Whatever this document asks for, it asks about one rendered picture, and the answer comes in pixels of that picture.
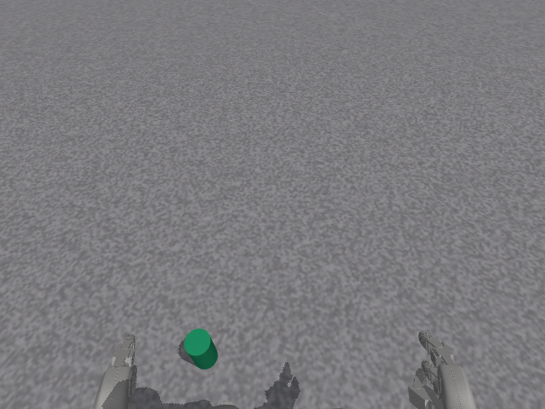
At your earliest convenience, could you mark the right robot hand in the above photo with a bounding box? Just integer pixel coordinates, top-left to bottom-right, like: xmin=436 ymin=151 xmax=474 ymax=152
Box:
xmin=408 ymin=331 xmax=476 ymax=409

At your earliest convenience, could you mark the left robot hand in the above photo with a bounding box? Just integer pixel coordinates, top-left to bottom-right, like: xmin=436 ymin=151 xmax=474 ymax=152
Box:
xmin=94 ymin=334 xmax=136 ymax=409

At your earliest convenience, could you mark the can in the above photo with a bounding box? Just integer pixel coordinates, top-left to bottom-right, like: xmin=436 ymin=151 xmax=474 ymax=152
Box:
xmin=184 ymin=329 xmax=218 ymax=370

